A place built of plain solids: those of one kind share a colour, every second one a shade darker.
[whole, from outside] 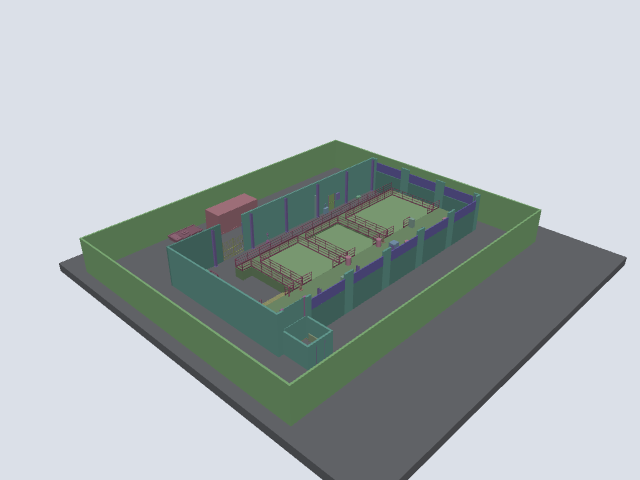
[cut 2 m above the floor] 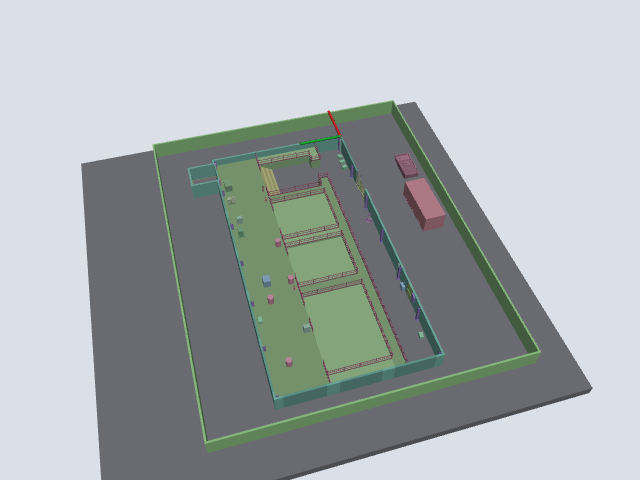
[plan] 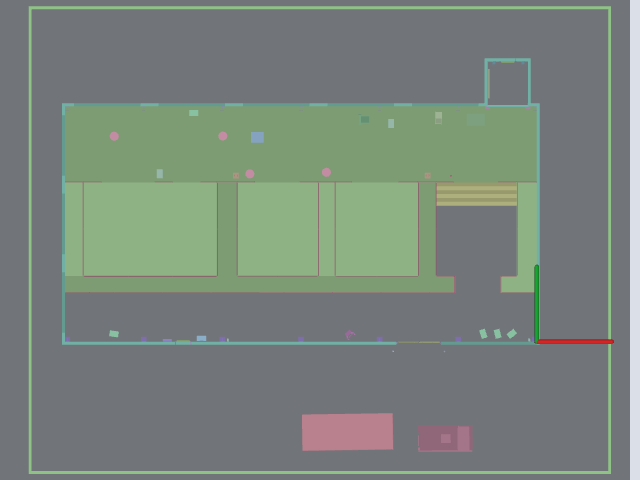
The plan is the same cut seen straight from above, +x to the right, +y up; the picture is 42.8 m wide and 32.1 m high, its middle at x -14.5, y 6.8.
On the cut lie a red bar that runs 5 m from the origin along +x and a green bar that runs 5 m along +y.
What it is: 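A works' hall with a row of bays behind a railed edge, a stair in one of them; one tall room; a strip of floor behind the doors, a deck 1.12 m over it that fills the rest, and 3 sunk grounds in the deck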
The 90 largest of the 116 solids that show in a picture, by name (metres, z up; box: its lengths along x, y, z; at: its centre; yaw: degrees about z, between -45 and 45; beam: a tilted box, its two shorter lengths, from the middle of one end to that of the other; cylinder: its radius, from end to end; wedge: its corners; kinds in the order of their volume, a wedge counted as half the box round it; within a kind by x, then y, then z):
{
 "raised_floor_bank_1": {"box": [1.25, 6.25, 1.17], "at": [-30.93, 7.53, 0.54]},
 "raised_floor_bank_2": {"box": [8.9, 6.25, 1.17], "at": [-25.85, 7.53, 0.54]},
 "raised_floor_bank_3": {"box": [1.4, 6.25, 1.17], "at": [-20.7, 7.53, 0.54]},
 "raised_floor_bank_4": {"box": [26.1, 1.15, 1.17], "at": [-18.5, 3.83, 0.54]},
 "raised_floor_bank_5": {"box": [5.35, 6.25, 1.01], "at": [-17.32, 7.53, 0.46]},
 "raised_floor_bank_6": {"box": [31.55, 5.1, 1.17], "at": [-15.78, 13.2, 0.54]},
 "raised_floor_bank_7": {"box": [1.2, 6.25, 1.17], "at": [-14.05, 7.53, 0.54]},
 "raised_floor_bank_8": {"box": [5.5, 6.25, 1.17], "at": [-10.7, 7.53, 0.54]},
 "raised_floor_bank_9": {"box": [1.25, 6.25, 1.17], "at": [-7.33, 7.53, 0.54]},
 "raised_floor_bank_10": {"box": [2.45, 1.15, 1.17], "at": [-1.23, 3.83, 0.54]},
 "raised_floor_bank_11": {"box": [1.35, 6.25, 1.17], "at": [-0.68, 7.53, 0.54]},
 "yard_bound_1": {"box": [0.2, 31.28, 4.17], "at": [-33.88, 6.79, 2.04]},
 "yard_bound_2": {"box": [38.95, 0.2, 4.17], "at": [-14.51, -8.75, 2.04]},
 "yard_bound_3": {"box": [38.95, 0.2, 4.17], "at": [-14.51, 22.34, 2.04]},
 "yard_bound_4": {"box": [0.2, 31.28, 4.17], "at": [4.87, 6.79, 2.04]},
 "wall_1": {"box": [0.2, 0.81, 4.65], "at": [-31.65, 0.2, 2.27]},
 "wall_2": {"box": [0.2, 4.06, 3.0], "at": [-31.65, 2.62, 1.45]},
 "wall_3": {"box": [0.2, 1.21, 4.65], "at": [-31.65, 5.25, 2.27]},
 "wall_4": {"box": [0.2, 4.06, 3.0], "at": [-31.65, 7.88, 1.45]},
 "wall_5": {"box": [0.2, 1.21, 4.65], "at": [-31.65, 10.5, 2.27]},
 "wall_6": {"box": [0.2, 4.06, 3.0], "at": [-31.65, 13.12, 1.45]},
 "wall_7": {"box": [0.2, 0.81, 4.65], "at": [-31.65, 15.55, 2.27]},
 "wall_8": {"box": [0.81, 0.2, 4.65], "at": [-31.35, 15.85, 2.27]},
 "wall_9": {"box": [4.46, 0.2, 3.0], "at": [-28.73, 15.85, 1.45]},
 "wall_10": {"box": [1.21, 0.2, 4.65], "at": [-25.9, 15.85, 2.27]},
 "wall_11": {"box": [4.46, 0.2, 3.0], "at": [-23.07, 15.85, 1.45]},
 "wall_12": {"box": [22.36, 0.2, 4.65], "at": [-20.57, -0.1, 2.27]},
 "wall_13": {"box": [1.21, 0.2, 4.65], "at": [-20.25, 15.85, 2.27]},
 "wall_14": {"box": [4.46, 0.2, 3.0], "at": [-17.43, 15.85, 1.45]},
 "wall_15": {"box": [1.21, 0.2, 4.65], "at": [-14.6, 15.85, 2.27]},
 "wall_16": {"box": [4.46, 0.2, 3.0], "at": [-11.78, 15.85, 1.45]},
 "wall_17": {"box": [1.21, 0.2, 4.65], "at": [-8.95, 15.85, 2.27]},
 "wall_18": {"box": [4.46, 0.2, 3.0], "at": [-6.12, 15.85, 1.45]},
 "wall_19": {"box": [0.61, 0.2, 4.65], "at": [-3.6, 15.85, 2.27]},
 "wall_20": {"box": [0.2, 3.2, 2.55], "at": [-3.4, 17.35, 1.23]},
 "wall_21": {"box": [6.61, 0.2, 4.65], "at": [-3.1, -0.1, 2.27]},
 "wall_22": {"box": [2.82, 0.06, 4.65], "at": [-1.95, 15.72, 2.27]},
 "wall_23": {"box": [2.7, 0.06, 2.55], "at": [-1.95, 15.78, 1.23]},
 "wall_24": {"box": [3.1, 0.2, 2.55], "at": [-1.95, 18.85, 1.23]},
 "wall_25": {"box": [0.2, 3.2, 2.55], "at": [-0.5, 17.35, 1.23]},
 "wall_26": {"box": [0.8, 0.2, 4.65], "at": [-0.2, 15.85, 2.27]},
 "wall_27": {"box": [0.2, 16.15, 4.65], "at": [0.1, 7.88, 2.27]},
 "beyond_container_1": {"box": [5.99, 2.32, 2.59], "at": [-12.66, -6.04, 1.24], "yaw": 0.9},
 "beyond_container_2": {"box": [6.06, 2.4, 2.65], "at": [-12.66, -6.04, 1.27], "yaw": 0.9},
 "beyond_container_3": {"box": [6.06, 0.08, 0.23], "at": [-12.66, -4.86, 0.06], "yaw": 0.9},
 "door_landing_1": {"box": [5.37, 0.78, 0.21], "at": [-4.03, 9.48, 0.06]},
 "door_landing_2": {"box": [5.37, 0.78, 0.37], "at": [-4.03, 9.74, 0.14]},
 "door_landing_3": {"box": [5.37, 0.78, 0.53], "at": [-4.03, 10.0, 0.21]},
 "door_landing_4": {"box": [5.37, 0.78, 0.69], "at": [-4.03, 10.26, 0.29]},
 "door_landing_5": {"box": [5.37, 0.78, 0.85], "at": [-4.03, 10.52, 0.38]},
 "door_landing_6": {"box": [5.37, 0.56, 1.01], "at": [-4.03, 10.67, 0.46]},
 "window_pane_1": {"box": [0.1, 4.05, 1.16], "at": [-31.7, 2.62, 3.52]},
 "window_pane_2": {"box": [0.1, 4.05, 1.16], "at": [-31.7, 7.88, 3.52]},
 "window_pane_3": {"box": [0.1, 4.05, 1.16], "at": [-31.7, 13.12, 3.52]},
 "window_pane_4": {"box": [4.45, 0.1, 1.16], "at": [-28.73, 15.9, 3.52]},
 "window_pane_5": {"box": [4.45, 0.1, 1.16], "at": [-23.07, 15.9, 3.52]},
 "window_pane_6": {"box": [4.45, 0.1, 1.16], "at": [-17.43, 15.9, 3.52]},
 "window_pane_7": {"box": [4.45, 0.1, 1.16], "at": [-11.78, 15.9, 3.52]},
 "window_pane_8": {"box": [4.45, 0.1, 1.16], "at": [-6.12, 15.9, 3.52]},
 "beyond_skip_1": {"box": [1.73, 0.39, 0.05], "at": [-7.09, -5.78, 1.21], "yaw": 0.2},
 "beyond_skip_2": {"box": [2.53, 1.68, 0.58], "at": [-6.57, -6.47, 0.85], "yaw": 0.2},
 "beyond_skip_3": {"box": [3.6, 0.1, 0.1], "at": [-6.12, -7.31, 1.19], "yaw": 0.2},
 "beyond_skip_4": {"box": [0.65, 0.6, 0.12], "at": [-6.09, -6.49, 1.2], "yaw": 0.2},
 "beyond_skip_5": {"box": [0.76, 1.68, 0.51], "at": [-4.89, -6.47, 0.88], "yaw": 0.2},
 "beyond_skip_6": {"box": [0.17, 1.47, 0.1], "at": [-4.38, -6.32, 1.19], "yaw": 0.2},
 "roll_cage_1": {"box": [0.85, 0.72, 1.65], "at": [-18.69, 13.66, 1.95]},
 "drum_1": {"cylinder": 0.3, "from": [-28.26, 13.74, 1.12], "to": [-28.26, 13.74, 1.99]},
 "drum_2": {"cylinder": 0.3, "from": [-21.0, 13.75, 1.12], "to": [-21.0, 13.75, 1.99]},
 "drum_3": {"cylinder": 0.3, "from": [-19.19, 11.22, 1.12], "to": [-19.19, 11.22, 1.99]},
 "drum_4": {"cylinder": 0.3, "from": [-14.07, 11.33, 1.12], "to": [-14.07, 11.33, 1.99]},
 "crate_1": {"box": [1.2, 0.8, 0.9], "at": [-4.09, 14.85, 1.57]},
 "tote_stack_1": {"box": [0.4, 0.6, 1.08], "at": [-25.21, 11.22, 1.66]},
 "tote_stack_2": {"box": [0.4, 0.6, 1.92], "at": [-9.74, 14.59, 2.08]},
 "wheelie_bin_1": {"box": [0.68, 0.5, 1.15], "at": [-11.5, 14.87, 1.65]},
 "wheelie_bin_2": {"box": [0.55, 0.43, 1.06], "at": [-11.48, 14.87, 1.6]},
 "carton_1": {"box": [0.6, 0.4, 0.45], "at": [-28.27, 0.53, 0.17], "yaw": -8.5},
 "carton_2": {"box": [0.6, 0.4, 0.4], "at": [-22.94, 15.29, 1.32]},
 "carton_3": {"box": [0.4, 0.6, 0.45], "at": [-3.58, 0.53, 0.17], "yaw": 18.0},
 "carton_4": {"box": [0.4, 0.6, 0.45], "at": [-2.62, 0.53, 0.17], "yaw": 13.9},
 "carton_5": {"box": [0.6, 0.4, 0.45], "at": [-1.68, 0.53, 0.17], "yaw": 38.6},
 "deck_rail_1": {"box": [8.9, 0.024, 0.15], "at": [-25.85, 4.36, 1.2]},
 "deck_rail_2": {"box": [13.02, 0.05, 0.05], "at": [-25.04, 3.29, 1.54]},
 "deck_rail_3": {"box": [13.02, 0.05, 0.05], "at": [-25.04, 3.29, 1.84]},
 "deck_rail_4": {"box": [26.03, 0.024, 0.15], "at": [-18.54, 3.29, 1.2]},
 "deck_rail_5": {"box": [13.02, 0.05, 0.05], "at": [-12.03, 3.29, 1.54]},
 "deck_rail_6": {"box": [13.02, 0.05, 0.05], "at": [-12.03, 3.29, 1.84]},
 "deck_rail_7": {"box": [13.02, 0.05, 0.05], "at": [-12.03, 3.29, 2.15]},
 "fire_extinguisher_1": {"box": [0.64, 0.34, 0.79], "at": [-22.42, 0.22, 0.34]},
 "radiator_1": {"box": [0.1, 1.98, 0.76], "at": [-3.21, 17.25, 0.49]},
 "door_leaf_1": {"box": [1.0, 0.044, 2.15], "at": [-23.65, 0.0, 1.02]}
}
